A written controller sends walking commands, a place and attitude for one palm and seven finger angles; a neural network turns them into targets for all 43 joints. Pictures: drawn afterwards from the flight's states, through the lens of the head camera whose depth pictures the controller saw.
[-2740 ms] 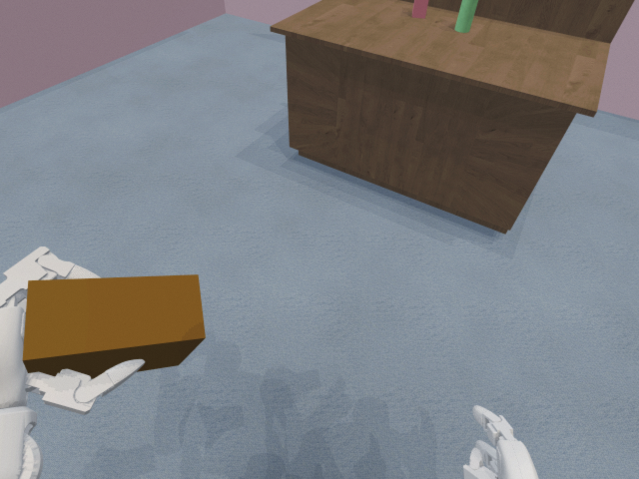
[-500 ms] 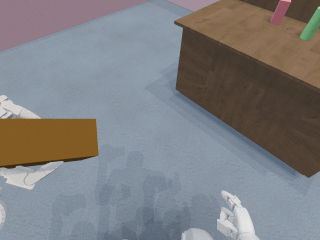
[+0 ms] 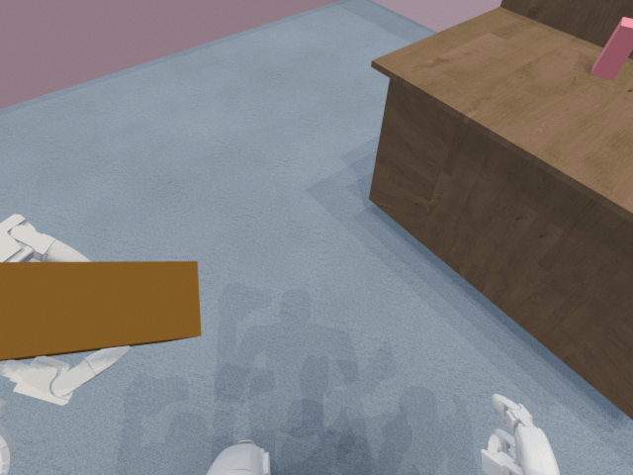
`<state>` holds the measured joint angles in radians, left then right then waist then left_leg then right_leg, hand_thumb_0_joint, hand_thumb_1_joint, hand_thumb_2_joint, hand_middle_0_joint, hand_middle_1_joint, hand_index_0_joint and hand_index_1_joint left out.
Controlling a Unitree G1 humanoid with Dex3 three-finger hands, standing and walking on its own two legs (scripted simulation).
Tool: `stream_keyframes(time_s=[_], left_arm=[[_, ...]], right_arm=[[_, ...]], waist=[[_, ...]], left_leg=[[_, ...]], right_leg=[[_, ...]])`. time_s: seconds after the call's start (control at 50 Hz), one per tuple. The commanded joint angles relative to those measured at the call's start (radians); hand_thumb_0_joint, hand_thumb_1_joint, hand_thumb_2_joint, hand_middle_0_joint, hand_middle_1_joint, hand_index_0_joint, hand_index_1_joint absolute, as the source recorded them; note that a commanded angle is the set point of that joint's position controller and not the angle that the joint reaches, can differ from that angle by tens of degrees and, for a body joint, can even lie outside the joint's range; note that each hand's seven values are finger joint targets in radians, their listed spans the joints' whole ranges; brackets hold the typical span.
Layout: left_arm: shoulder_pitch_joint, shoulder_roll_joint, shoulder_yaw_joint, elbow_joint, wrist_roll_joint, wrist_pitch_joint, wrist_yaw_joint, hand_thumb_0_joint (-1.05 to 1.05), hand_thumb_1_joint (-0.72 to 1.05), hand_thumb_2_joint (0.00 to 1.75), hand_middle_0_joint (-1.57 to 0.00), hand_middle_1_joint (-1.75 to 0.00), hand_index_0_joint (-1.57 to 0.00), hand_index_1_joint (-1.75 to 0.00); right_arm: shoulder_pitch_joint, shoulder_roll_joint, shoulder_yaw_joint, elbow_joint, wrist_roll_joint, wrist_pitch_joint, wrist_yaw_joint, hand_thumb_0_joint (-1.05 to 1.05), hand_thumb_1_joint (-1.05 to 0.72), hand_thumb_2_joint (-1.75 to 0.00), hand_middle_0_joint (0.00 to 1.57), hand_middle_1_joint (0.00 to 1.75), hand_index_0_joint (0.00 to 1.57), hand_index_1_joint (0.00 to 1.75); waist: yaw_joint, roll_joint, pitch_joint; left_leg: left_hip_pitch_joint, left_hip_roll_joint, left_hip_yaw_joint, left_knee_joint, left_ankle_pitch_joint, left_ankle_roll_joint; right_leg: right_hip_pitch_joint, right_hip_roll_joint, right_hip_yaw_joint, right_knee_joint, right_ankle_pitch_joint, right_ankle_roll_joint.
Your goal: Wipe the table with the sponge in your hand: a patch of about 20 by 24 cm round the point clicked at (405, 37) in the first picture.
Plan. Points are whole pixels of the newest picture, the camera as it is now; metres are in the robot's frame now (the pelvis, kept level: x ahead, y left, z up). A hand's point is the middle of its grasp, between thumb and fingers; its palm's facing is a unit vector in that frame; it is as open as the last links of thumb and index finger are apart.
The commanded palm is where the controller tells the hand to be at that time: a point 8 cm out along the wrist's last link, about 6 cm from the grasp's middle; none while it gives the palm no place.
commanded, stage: walk to a spot facing it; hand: left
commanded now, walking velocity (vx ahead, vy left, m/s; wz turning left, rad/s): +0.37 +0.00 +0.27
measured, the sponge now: (129, 309) +0.24 +0.18 +0.16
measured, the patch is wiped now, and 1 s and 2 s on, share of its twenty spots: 0.00 0.00 0.00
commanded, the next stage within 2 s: turn to face it in 1.40 s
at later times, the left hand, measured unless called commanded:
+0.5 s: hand (94, 208) +0.33 +0.23 +0.19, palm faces +0.49 -0.70 -0.52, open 10.0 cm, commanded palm +0.28 +0.27 +0.18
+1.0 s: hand (81, 151) +0.43 +0.29 +0.18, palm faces +0.61 -0.67 -0.43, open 10.0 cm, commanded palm +0.36 +0.32 +0.18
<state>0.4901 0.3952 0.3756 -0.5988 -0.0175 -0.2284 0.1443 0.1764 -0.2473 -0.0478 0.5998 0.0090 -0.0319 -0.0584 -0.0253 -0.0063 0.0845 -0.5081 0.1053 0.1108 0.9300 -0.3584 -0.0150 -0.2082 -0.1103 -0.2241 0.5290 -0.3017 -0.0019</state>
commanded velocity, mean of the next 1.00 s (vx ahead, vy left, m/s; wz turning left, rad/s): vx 0.36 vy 0.00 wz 0.33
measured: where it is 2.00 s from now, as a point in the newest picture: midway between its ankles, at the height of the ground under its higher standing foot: (313, 382)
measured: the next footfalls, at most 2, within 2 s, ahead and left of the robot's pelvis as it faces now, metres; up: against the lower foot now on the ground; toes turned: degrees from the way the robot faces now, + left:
left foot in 0.10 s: +0.15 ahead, +0.13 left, +0.00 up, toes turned +11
right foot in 0.48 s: +0.26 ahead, -0.13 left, +0.00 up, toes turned -6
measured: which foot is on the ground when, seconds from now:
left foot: up 0.00-0.08, down 0.10-0.48, up 0.50-0.94, down 0.96-1.00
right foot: down 0.00-0.12, up 0.14-0.46, down 0.48-0.96, up 0.98-1.00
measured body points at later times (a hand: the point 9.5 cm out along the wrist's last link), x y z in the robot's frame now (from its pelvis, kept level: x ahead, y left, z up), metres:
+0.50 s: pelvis +0.15 -0.02 -0.01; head +0.17 -0.05 +0.44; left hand +0.30 +0.27 +0.22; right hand +0.33 -0.19 -0.12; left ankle +0.11 +0.12 -0.73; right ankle +0.22 -0.12 -0.74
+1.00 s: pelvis +0.27 +0.01 -0.02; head +0.31 +0.03 +0.43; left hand +0.39 +0.33 +0.20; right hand +0.49 -0.20 -0.10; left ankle +0.31 +0.12 -0.74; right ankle +0.22 -0.12 -0.70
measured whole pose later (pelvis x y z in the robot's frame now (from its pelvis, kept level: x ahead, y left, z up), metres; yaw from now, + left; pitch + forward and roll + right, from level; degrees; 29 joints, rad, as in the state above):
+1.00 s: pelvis +0.27 +0.01 -0.02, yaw +15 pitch +0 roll +1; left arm 0.47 0.40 0.41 -0.62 -0.03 -0.22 0.19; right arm 0.21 -0.22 -0.07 0.55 0.00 -0.04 -0.07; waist 0.00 -0.05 0.11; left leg -0.39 0.05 0.19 0.65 -0.23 0.05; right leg -0.29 -0.17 -0.18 0.97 -0.53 0.03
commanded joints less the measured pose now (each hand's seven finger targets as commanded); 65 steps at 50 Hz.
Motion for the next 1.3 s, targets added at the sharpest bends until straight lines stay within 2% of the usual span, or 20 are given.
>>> stream_keyframes(time_s=[0.0,0.06,0.08,0.1,0.14,0.24,0.42,0.44,0.48,0.52,0.6,0.72,0.82,0.9,0.92,0.94,0.96,1.0,1.1,1.28], left_arm=[[0.04,0.132,0.165,-0.154,-0.026,-0.046,0.056,0.0,0.1,1.3,-1.2,-1.6,-1.2,-1.6],[-0.038,0.1,0.108,-0.17,-0.022,-0.047,0.059,0.0,0.1,1.3,-1.2,-1.6,-1.2,-1.6],[-0.066,0.106,0.107,-0.168,-0.015,-0.057,0.06,0.0,0.1,1.3,-1.2,-1.6,-1.2,-1.6],[-0.094,0.097,0.09,-0.179,-0.018,-0.066,0.058,0.0,0.1,1.3,-1.2,-1.6,-1.2,-1.6],[-0.178,0.188,0.118,-0.133,0.002,-0.065,0.042,0.0,0.1,1.3,-1.2,-1.6,-1.2,-1.6],[-0.096,0.15,0.104,-0.314,-0.006,-0.062,0.033,0.0,0.1,1.3,-1.2,-1.6,-1.2,-1.6],[-0.056,0.105,0.111,-0.009,-0.016,-0.022,0.019,0.0,0.1,1.3,-1.2,-1.6,-1.2,-1.6],[-0.072,0.092,0.087,0.023,-0.011,-0.006,0.019,0.0,0.1,1.3,-1.2,-1.6,-1.2,-1.6],[-0.12,0.18,0.127,0.047,-0.001,0.015,0.023,0.0,0.1,1.3,-1.2,-1.6,-1.2,-1.6],[-0.185,0.138,0.083,0.038,-0.011,-0.005,0.009,0.0,0.1,1.3,-1.2,-1.6,-1.2,-1.6],[-0.143,0.157,0.087,-0.066,-0.002,-0.03,0.006,0.0,0.1,1.3,-1.2,-1.6,-1.2,-1.6],[-0.051,0.199,0.157,-0.203,-0.012,-0.045,0.037,0.0,0.1,1.3,-1.2,-1.6,-1.2,-1.6],[0.044,0.154,0.17,-0.202,-0.027,-0.026,0.059,0.0,0.1,1.3,-1.2,-1.6,-1.2,-1.6],[-0.038,0.135,0.128,-0.202,-0.026,-0.025,0.067,0.0,0.1,1.3,-1.2,-1.6,-1.2,-1.6],[-0.059,0.131,0.123,-0.222,-0.018,-0.042,0.066,0.0,0.1,1.3,-1.2,-1.6,-1.2,-1.6],[-0.052,0.118,0.097,-0.248,-0.023,-0.054,0.06,0.0,0.1,1.3,-1.2,-1.6,-1.2,-1.6],[-0.094,0.193,0.136,-0.234,0.0,-0.063,0.06,0.0,0.1,1.3,-1.2,-1.6,-1.2,-1.6],[-0.138,0.208,0.152,-0.207,0.001,-0.051,0.032,0.0,0.1,1.3,-1.2,-1.6,-1.2,-1.6],[0.002,0.153,0.141,-0.321,-0.027,-0.06,0.02,0.0,0.1,1.3,-1.2,-1.6,-1.2,-1.6],[-0.106,0.085,0.069,-0.007,-0.016,-0.015,0.012,0.0,0.1,1.3,-1.2,-1.6,-1.2,-1.6]], right_arm=[[-0.049,-0.027,-0.012,-0.176,-0.005,-0.039,0.002,0.0,-0.9,-0.9,0.2,0.3,0.2,0.3],[0.0,-0.052,-0.028,-0.18,-0.004,-0.044,-0.019,0.0,-0.9,-0.9,0.2,0.3,0.2,0.3],[0.005,-0.073,-0.036,-0.182,-0.003,-0.046,-0.023,0.0,-0.9,-0.9,0.2,0.3,0.2,0.3],[-0.015,-0.092,-0.037,-0.187,-0.002,-0.049,-0.017,0.0,-0.9,-0.9,0.2,0.3,0.2,0.3],[-0.042,-0.068,-0.009,-0.166,-0.013,-0.069,-0.008,0.0,-0.9,-0.9,0.2,0.3,0.2,0.3],[-0.03,-0.06,-0.016,-0.146,0.004,-0.105,0.01,0.0,-0.9,-0.9,0.2,0.3,0.2,0.3],[-0.04,-0.045,-0.003,-0.113,0.001,-0.082,-0.013,0.0,-0.9,-0.9,0.2,0.3,0.2,0.3],[-0.032,-0.033,0.001,-0.113,0.006,-0.073,-0.017,0.0,-0.9,-0.9,0.2,0.3,0.2,0.3],[-0.085,-0.024,0.009,-0.139,0.005,-0.066,-0.015,0.0,-0.9,-0.9,0.2,0.3,0.2,0.3],[-0.069,-0.041,0.003,-0.103,-0.003,-0.073,-0.009,0.0,-0.9,-0.9,0.2,0.3,0.2,0.3],[-0.101,-0.058,0.007,-0.099,-0.003,-0.038,0.002,0.0,-0.9,-0.9,0.2,0.3,0.2,0.3],[-0.071,-0.053,-0.017,-0.148,-0.01,-0.045,0.006,0.0,-0.9,-0.9,0.2,0.3,0.2,0.3],[-0.035,-0.036,-0.024,-0.198,-0.005,-0.043,0.005,0.0,-0.9,-0.9,0.2,0.3,0.2,0.3],[0.026,-0.059,-0.041,-0.193,-0.007,-0.041,-0.014,0.0,-0.9,-0.9,0.2,0.3,0.2,0.3],[0.009,-0.079,-0.048,-0.2,-0.006,-0.041,-0.017,0.0,-0.9,-0.9,0.2,0.3,0.2,0.3],[-0.008,-0.097,-0.041,-0.207,-0.007,-0.056,-0.011,0.0,-0.9,-0.9,0.2,0.3,0.2,0.3],[-0.01,-0.073,-0.016,-0.208,-0.008,-0.068,0.004,0.0,-0.9,-0.9,0.2,0.3,0.2,0.3],[-0.035,-0.084,-0.028,-0.165,0.002,-0.066,0.01,0.0,-0.9,-0.9,0.2,0.3,0.2,0.3],[-0.04,-0.044,-0.009,-0.146,0.007,-0.1,0.024,0.0,-0.9,-0.9,0.2,0.3,0.2,0.3],[-0.032,-0.052,0.003,-0.11,0.006,-0.092,-0.014,0.0,-0.9,-0.9,0.2,0.3,0.2,0.3]], waist=[[0.053,-0.137,-0.174],[0.01,0.004,-0.235],[-0.004,0.186,-0.253],[0.007,0.376,-0.237],[0.008,0.268,-0.175],[0.033,0.267,-0.202],[0.038,0.121,-0.171],[0.039,0.024,-0.184],[0.066,-0.404,-0.17],[0.034,-0.23,-0.131],[0.028,-0.112,-0.085],[0.047,-0.055,-0.14],[0.073,-0.14,-0.17],[-0.005,-0.048,-0.283],[-0.009,0.167,-0.309],[0.01,0.402,-0.3],[0.003,0.268,-0.258],[0.007,0.156,-0.218],[0.036,0.257,-0.218],[0.038,0.15,-0.169]], left_leg=[[0.088,-0.035,0.085,-0.294,0.07,0.006],[0.373,-0.062,0.092,-0.472,0.187,0.027],[0.496,0.047,-0.108,-0.511,0.17,0.09],[0.581,0.284,-0.498,-0.587,0.314,0.215],[0.476,0.35,-0.64,-0.644,0.212,0.284],[0.443,0.198,-0.266,-0.606,0.306,0.203],[0.198,0.138,-0.09,-0.472,0.04,0.119],[0.142,0.079,-0.046,-0.307,-0.005,0.097],[-0.233,-0.096,-0.039,0.272,-0.241,0.034],[-0.221,-0.026,-0.158,0.414,-0.075,0.013],[-0.215,0.001,-0.108,0.429,0.06,-0.018],[-0.14,0.025,-0.007,0.015,0.095,-0.011],[-0.05,-0.012,0.086,-0.222,0.047,0.001],[0.377,-0.097,0.128,-0.446,0.172,0.033],[0.547,0.024,-0.103,-0.491,0.212,0.1],[0.657,0.305,-0.569,-0.545,0.536,0.241],[0.63,0.359,-0.681,-0.571,0.606,0.31],[0.49,0.311,-0.553,-0.58,0.4,0.291],[0.332,0.172,-0.235,-0.623,0.312,0.203],[0.276,0.129,-0.15,-0.507,0.157,0.138]], right_leg=[[0.131,-0.219,0.158,-0.151,0.263,-0.124],[0.038,-0.124,0.057,0.144,0.236,-0.044],[-0.12,-0.057,0.025,0.347,0.104,0.001],[-0.352,0.049,0.063,0.576,-0.302,0.034],[-0.455,0.002,0.211,0.738,-0.29,0.023],[-0.407,-0.017,0.152,0.53,-0.127,0.041],[0.046,0.069,0.004,-0.002,0.028,0.05],[0.129,0.037,0.062,-0.068,-0.007,0.027],[0.261,-0.363,0.71,-0.288,-0.103,-0.151],[0.154,-0.348,0.614,-0.316,-0.138,-0.13],[0.069,-0.27,0.271,-0.287,0.065,-0.102],[0.184,-0.274,0.127,-0.249,0.282,-0.127],[0.248,-0.278,0.098,-0.156,0.462,-0.13],[0.08,-0.182,-0.036,0.278,0.458,-0.032],[-0.116,-0.099,-0.032,0.509,0.184,0.012],[-0.382,0.032,0.054,0.741,-0.326,0.05],[-0.466,0.039,0.168,0.846,-0.346,0.028],[-0.493,-0.035,0.218,0.844,-0.246,0.038],[-0.355,-0.025,0.146,0.559,-0.064,0.056],[-0.045,0.078,0.019,0.01,-0.023,0.064]])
